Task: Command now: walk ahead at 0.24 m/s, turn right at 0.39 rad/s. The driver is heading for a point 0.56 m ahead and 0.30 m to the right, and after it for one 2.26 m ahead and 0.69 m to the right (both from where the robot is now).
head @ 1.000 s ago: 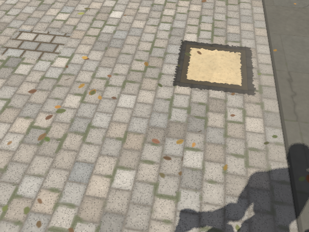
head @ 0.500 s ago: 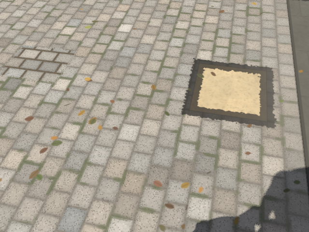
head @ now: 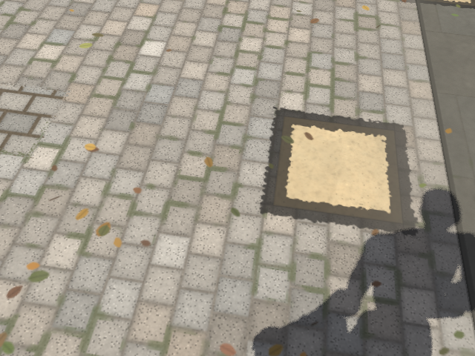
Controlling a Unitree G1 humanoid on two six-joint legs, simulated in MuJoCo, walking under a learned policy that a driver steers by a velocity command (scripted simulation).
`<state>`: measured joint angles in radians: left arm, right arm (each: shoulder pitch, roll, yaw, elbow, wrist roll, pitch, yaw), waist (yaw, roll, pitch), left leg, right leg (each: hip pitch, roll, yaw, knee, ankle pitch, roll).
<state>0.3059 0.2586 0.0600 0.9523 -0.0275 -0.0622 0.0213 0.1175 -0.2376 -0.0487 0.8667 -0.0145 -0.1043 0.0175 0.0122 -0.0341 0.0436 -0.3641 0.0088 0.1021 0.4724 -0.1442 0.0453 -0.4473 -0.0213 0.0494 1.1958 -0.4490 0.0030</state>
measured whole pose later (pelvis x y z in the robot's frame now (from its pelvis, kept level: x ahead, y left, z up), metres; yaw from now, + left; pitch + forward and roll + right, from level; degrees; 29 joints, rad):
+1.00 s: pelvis +0.25 -0.04 +0.01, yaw -34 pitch +2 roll +0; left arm 0.26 0.30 0.09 0.67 -0.02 -0.03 0.00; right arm 0.28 -0.26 -0.07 0.89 -0.01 -0.10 0.00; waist -0.04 -0.06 -0.04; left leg -0.15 0.00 0.06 0.35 -0.25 0.02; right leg -0.65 -0.02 0.09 1.11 -0.25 -0.03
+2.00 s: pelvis +0.52 -0.30 +0.00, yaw -32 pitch +4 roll -2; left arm 0.07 0.30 0.07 0.73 0.00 0.01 0.03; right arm 0.19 -0.30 -0.07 0.66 0.00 0.01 0.00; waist -0.02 -0.02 0.05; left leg -0.40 -0.05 -0.05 0.49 -0.15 0.06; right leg -0.52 0.01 0.05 1.10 -0.47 0.05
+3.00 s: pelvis +0.51 -0.30 +0.01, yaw +3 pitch +2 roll -1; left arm 0.13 0.31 0.08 0.73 0.00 0.02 0.02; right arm 0.17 -0.30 -0.06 0.59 0.00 0.03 -0.02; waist 0.00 -0.02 0.04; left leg -0.29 -0.06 -0.10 0.47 -0.21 0.05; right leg -0.48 -0.02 0.04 0.88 -0.35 0.09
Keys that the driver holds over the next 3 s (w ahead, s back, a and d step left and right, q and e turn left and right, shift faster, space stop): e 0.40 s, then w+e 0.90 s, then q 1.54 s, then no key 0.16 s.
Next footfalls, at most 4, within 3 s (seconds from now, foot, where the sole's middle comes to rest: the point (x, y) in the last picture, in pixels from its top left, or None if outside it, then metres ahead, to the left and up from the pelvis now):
0.36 right None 0.16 -0.14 -0.77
0.82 left None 0.31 0.05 -0.77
1.30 right None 0.40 -0.36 -0.77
1.82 left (338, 291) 0.64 -0.29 -0.77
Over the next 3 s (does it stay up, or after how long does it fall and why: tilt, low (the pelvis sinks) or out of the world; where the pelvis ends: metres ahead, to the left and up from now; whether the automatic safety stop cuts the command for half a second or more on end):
stays up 0.51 -0.30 0.01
